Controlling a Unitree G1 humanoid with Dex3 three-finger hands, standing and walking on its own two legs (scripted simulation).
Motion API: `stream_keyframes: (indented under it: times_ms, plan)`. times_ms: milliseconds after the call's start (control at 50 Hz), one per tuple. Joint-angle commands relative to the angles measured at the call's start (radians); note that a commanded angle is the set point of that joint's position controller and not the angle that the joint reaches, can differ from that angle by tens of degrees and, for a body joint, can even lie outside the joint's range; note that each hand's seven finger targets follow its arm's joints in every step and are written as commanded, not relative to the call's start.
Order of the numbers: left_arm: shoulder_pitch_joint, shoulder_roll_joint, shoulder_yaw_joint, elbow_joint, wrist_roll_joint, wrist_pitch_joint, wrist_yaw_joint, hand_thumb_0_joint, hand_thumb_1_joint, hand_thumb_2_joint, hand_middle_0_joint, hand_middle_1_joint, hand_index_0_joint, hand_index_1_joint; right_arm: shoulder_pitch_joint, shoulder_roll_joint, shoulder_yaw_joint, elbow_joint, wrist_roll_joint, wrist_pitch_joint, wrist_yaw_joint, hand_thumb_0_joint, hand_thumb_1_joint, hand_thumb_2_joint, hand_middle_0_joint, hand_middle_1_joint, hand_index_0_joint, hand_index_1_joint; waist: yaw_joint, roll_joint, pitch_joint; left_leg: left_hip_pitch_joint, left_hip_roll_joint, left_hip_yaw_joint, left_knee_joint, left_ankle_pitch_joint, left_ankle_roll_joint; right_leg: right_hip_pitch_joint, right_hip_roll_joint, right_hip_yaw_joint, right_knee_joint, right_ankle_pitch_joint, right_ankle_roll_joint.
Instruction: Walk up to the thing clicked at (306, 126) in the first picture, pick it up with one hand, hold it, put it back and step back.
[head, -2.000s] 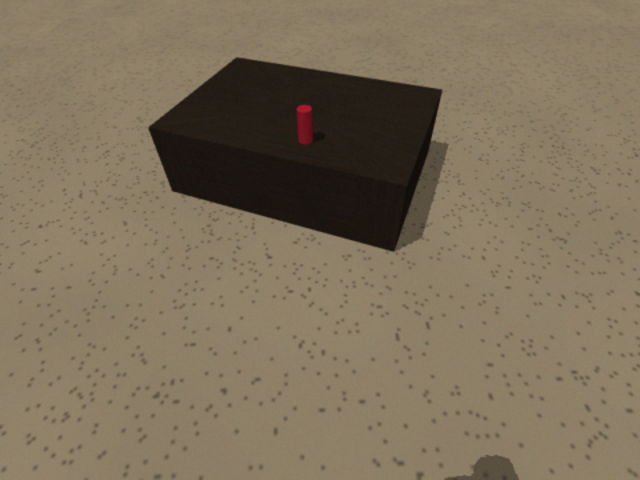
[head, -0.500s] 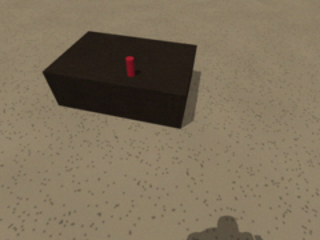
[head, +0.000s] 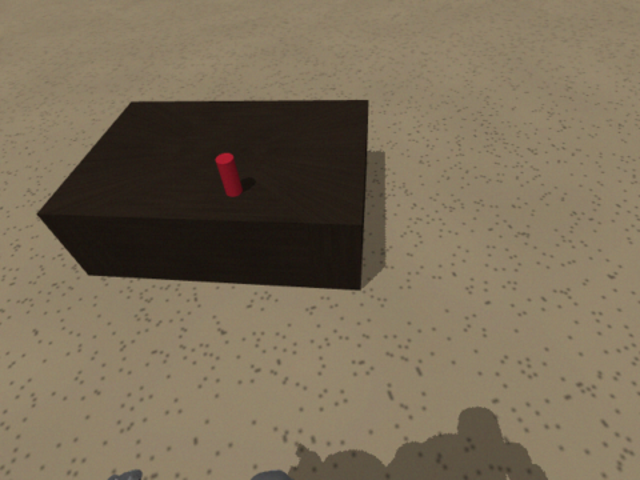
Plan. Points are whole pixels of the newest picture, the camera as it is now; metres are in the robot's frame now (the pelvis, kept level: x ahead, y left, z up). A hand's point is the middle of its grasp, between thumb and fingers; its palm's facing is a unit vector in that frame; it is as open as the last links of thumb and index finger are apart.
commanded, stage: walk up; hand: left
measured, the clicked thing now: (229, 175) +1.10 +0.35 -0.33
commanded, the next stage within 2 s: none
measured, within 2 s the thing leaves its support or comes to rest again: neither
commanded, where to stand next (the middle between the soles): +0.61 +0.16 m, yaw -8 degrees
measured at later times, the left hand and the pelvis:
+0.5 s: hand (130, 377) +0.32 +0.35 -0.13, palm faces -0.17 -0.90 -0.40, open 7.4 cm; pelvis +0.21 +0.08 +0.00, yaw -6 degrees
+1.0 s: hand (104, 319) +0.45 +0.45 -0.16, palm faces -0.14 -0.89 -0.44, open 7.4 cm; pelvis +0.38 +0.16 -0.02, yaw -7 degrees
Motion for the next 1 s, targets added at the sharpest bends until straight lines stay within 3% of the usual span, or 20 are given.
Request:
stream_keyframes:
  times_ms: [0,60,120,160,180,220,280,360,480,500,520,540,560,660,800,880,900,920,940,980]
  plan:
    - [-0.017,0.334,0.112,-0.076,0.005,-0.033,0.015,0.0,0.9,0.9,-0.2,-0.3,-0.2,-0.3,0.05,-0.183,-0.081,-0.06,-0.007,-0.022,0.015,0.0,-0.9,-0.9,0.2,0.3,0.2,0.3,0.003,-0.227,-0.019,0.066,0.024,0.027,-0.25,0.052,-0.017,-0.143,-0.205,0.198,-0.262,-0.259,-0.173]
    - [-0.028,0.344,0.113,-0.073,0.008,-0.031,0.012,0.0,0.9,0.9,-0.2,-0.3,-0.2,-0.3,0.036,-0.18,-0.095,-0.067,-0.01,-0.034,0.017,0.0,-0.9,-0.9,0.2,0.3,0.2,0.3,-0.015,-0.206,-0.046,0.206,-0.002,0.073,-0.345,0.126,-0.015,-0.208,-0.206,0.193,-0.209,-0.274,-0.15]
    - [-0.031,0.28,0.086,-0.067,0.026,-0.016,0.018,0.0,0.9,0.9,-0.2,-0.3,-0.2,-0.3,0.2,-0.227,-0.121,-0.014,-0.019,-0.045,0.001,0.0,-0.9,-0.9,0.2,0.3,0.2,0.3,-0.12,-0.046,-0.077,0.516,-0.047,0.07,-0.39,-0.006,0.017,-0.427,-0.13,0.14,0.106,-0.345,-0.095]
    - [0.033,0.203,0.058,-0.062,-0.002,-0.012,0.034,0.0,0.9,0.9,-0.2,-0.3,-0.2,-0.3,0.216,-0.365,-0.142,-0.043,-0.015,-0.063,-0.015,0.0,-0.9,-0.9,0.2,0.3,0.2,0.3,-0.122,0.263,-0.051,0.458,0.328,-0.636,-0.838,-0.531,0.154,-0.61,0.074,0.047,0.672,-0.316,-0.029]
    - [0.024,0.29,0.069,-0.046,0.004,-0.014,0.044,0.0,0.9,0.9,-0.2,-0.3,-0.2,-0.3,0.128,-0.373,-0.142,-0.063,0.008,-0.06,-0.017,0.0,-0.9,-0.9,0.2,0.3,0.2,0.3,-0.082,0.153,0.006,0.328,0.369,-0.681,-0.858,-0.559,0.219,-0.56,-0.004,0.122,0.735,-0.285,-0.035]
    - [0.097,0.296,0.072,0.006,-0.016,-0.015,0.031,0.0,0.9,0.9,-0.2,-0.3,-0.2,-0.3,0.029,-0.279,-0.105,-0.088,0.011,-0.062,-0.028,0.0,-0.9,-0.9,0.2,0.3,0.2,0.3,-0.011,0.08,0.012,0.291,0.237,-0.365,-0.785,-0.311,0.158,-0.483,-0.052,0.124,0.664,-0.138,-0.024]
    - [0.105,0.271,0.07,0.032,-0.015,-0.014,0.015,0.0,0.9,0.9,-0.2,-0.3,-0.2,-0.3,0.041,-0.247,-0.086,-0.076,0.01,-0.064,-0.031,0.0,-0.9,-0.9,0.2,0.3,0.2,0.3,-0.012,0.108,-0.03,0.306,0.168,-0.133,-0.71,0.068,0.187,-0.36,-0.071,0.06,0.468,-0.14,0.008]
    - [0.027,0.241,0.066,-0.021,-0.005,-0.006,0.004,0.0,0.9,0.9,-0.2,-0.3,-0.2,-0.3,0.075,-0.264,-0.086,-0.09,0.005,-0.058,-0.031,0.0,-0.9,-0.9,0.2,0.3,0.2,0.3,-0.027,0.112,-0.026,0.329,0.203,-0.089,-0.696,0.227,0.229,-0.299,-0.087,-0.012,0.293,-0.118,0.008]
    - [0.119,0.229,0.083,0.003,-0.004,-0.015,0.01,0.0,0.9,0.9,-0.2,-0.3,-0.2,-0.3,0.029,-0.236,-0.069,-0.137,0.013,-0.034,-0.026,0.0,-0.9,-0.9,0.2,0.3,0.2,0.3,0.044,-0.008,-0.074,0.165,0.106,0.051,-0.458,0.248,0.148,0.082,0.01,-0.108,0.035,0.067,-0.02]
    - [0.201,0.267,0.101,0.017,-0.002,-0.022,0.022,0.0,0.9,0.9,-0.2,-0.3,-0.2,-0.3,0.041,-0.199,-0.054,-0.147,0.015,-0.033,-0.027,0.0,-0.9,-0.9,0.2,0.3,0.2,0.3,0.094,-0.104,-0.135,0.105,0.063,0.079,-0.276,0.282,0.118,0.229,-0.002,-0.049,-0.002,0.021,-0.04]
    - [0.289,0.356,0.133,0.025,0.007,-0.032,0.036,0.0,0.9,0.9,-0.2,-0.3,-0.2,-0.3,0.07,-0.136,-0.034,-0.165,0.017,-0.035,-0.027,0.0,-0.9,-0.9,0.2,0.3,0.2,0.3,0.131,-0.317,-0.189,-0.066,-0.034,0.13,0.019,0.099,0.065,0.359,-0.222,0.297,-0.107,-0.138,-0.103]
    - [0.264,0.425,0.136,-0.011,0.002,-0.037,0.045,0.0,0.9,0.9,-0.2,-0.3,-0.2,-0.3,0.082,-0.164,-0.037,-0.169,0.016,-0.023,-0.028,0.0,-0.9,-0.9,0.2,0.3,0.2,0.3,0.108,-0.316,-0.175,-0.228,-0.113,0.041,0.156,-0.202,0.031,0.366,-0.442,0.715,-0.268,-0.295,-0.226]
    - [0.207,0.417,0.127,-0.022,-0.01,-0.032,0.047,0.0,0.9,0.9,-0.2,-0.3,-0.2,-0.3,0.03,-0.245,-0.06,-0.151,0.005,-0.01,-0.036,0.0,-0.9,-0.9,0.2,0.3,0.2,0.3,0.091,-0.175,-0.104,-0.243,-0.043,-0.058,0.224,-0.22,0.025,0.248,-0.476,0.743,-0.263,-0.325,-0.294]
    - [0.087,0.332,0.098,-0.048,-0.007,-0.042,0.047,0.0,0.9,0.9,-0.2,-0.3,-0.2,-0.3,0.095,-0.216,-0.069,-0.069,0.003,0.0,-0.016,0.0,-0.9,-0.9,0.2,0.3,0.2,0.3,0.006,-0.2,-0.003,-0.129,0.021,-0.047,0.078,-0.001,-0.002,-0.005,-0.273,0.268,-0.235,-0.077,-0.192]
    - [0.088,0.372,0.112,-0.069,0.011,-0.05,0.041,0.0,0.9,0.9,-0.2,-0.3,-0.2,-0.3,-0.049,-0.185,-0.08,-0.107,-0.005,-0.013,0.016,0.0,-0.9,-0.9,0.2,0.3,0.2,0.3,0.034,-0.239,-0.034,0.024,0.029,0.028,-0.26,0.072,-0.006,-0.088,-0.267,0.157,-0.175,-0.107,-0.184]
    - [0.032,0.325,0.088,-0.071,0.018,-0.029,0.042,0.0,0.9,0.9,-0.2,-0.3,-0.2,-0.3,0.14,-0.222,-0.109,-0.03,-0.008,-0.028,0.006,0.0,-0.9,-0.9,0.2,0.3,0.2,0.3,-0.094,-0.083,-0.104,0.415,-0.054,0.093,-0.396,0.046,0.017,-0.289,-0.202,0.073,0.116,-0.145,-0.108]
    - [0.09,0.254,0.064,-0.066,0.016,-0.023,0.041,0.0,0.9,0.9,-0.2,-0.3,-0.2,-0.3,0.219,-0.282,-0.129,-0.008,-0.013,-0.033,-0.005,0.0,-0.9,-0.9,0.2,0.3,0.2,0.3,-0.126,0.139,-0.135,0.503,0.009,-0.046,-0.533,-0.165,0.056,-0.37,-0.113,-0.024,0.418,-0.117,-0.074]
    - [0.092,0.195,0.047,-0.081,-0.008,-0.022,0.045,0.0,0.9,0.9,-0.2,-0.3,-0.2,-0.3,0.215,-0.36,-0.138,-0.044,-0.015,-0.043,-0.012,0.0,-0.9,-0.9,0.2,0.3,0.2,0.3,-0.121,0.327,-0.092,0.497,0.251,-0.532,-0.758,-0.331,0.129,-0.573,0.043,-0.035,0.639,-0.301,-0.02]
    - [0.063,0.291,0.067,-0.054,0.003,-0.018,0.063,0.0,0.9,0.9,-0.2,-0.3,-0.2,-0.3,0.161,-0.392,-0.141,-0.056,0.014,-0.038,-0.013,0.0,-0.9,-0.9,0.2,0.3,0.2,0.3,-0.095,0.197,-0.056,0.366,0.338,-0.654,-0.784,-0.387,0.242,-0.542,-0.029,0.074,0.716,-0.342,-0.034]
    - [0.112,0.304,0.066,-0.006,-0.013,-0.016,0.052,0.0,0.9,0.9,-0.2,-0.3,-0.2,-0.3,0.038,-0.303,-0.107,-0.088,0.019,-0.037,-0.026,0.0,-0.9,-0.9,0.2,0.3,0.2,0.3,-0.015,0.055,0.007,0.258,0.24,-0.403,-0.746,-0.273,0.219,-0.481,-0.078,0.101,0.701,-0.203,-0.025]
